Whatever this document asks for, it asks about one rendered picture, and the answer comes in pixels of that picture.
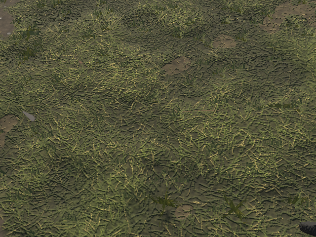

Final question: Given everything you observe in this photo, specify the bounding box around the right robot hand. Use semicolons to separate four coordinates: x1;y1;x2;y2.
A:
299;221;316;237

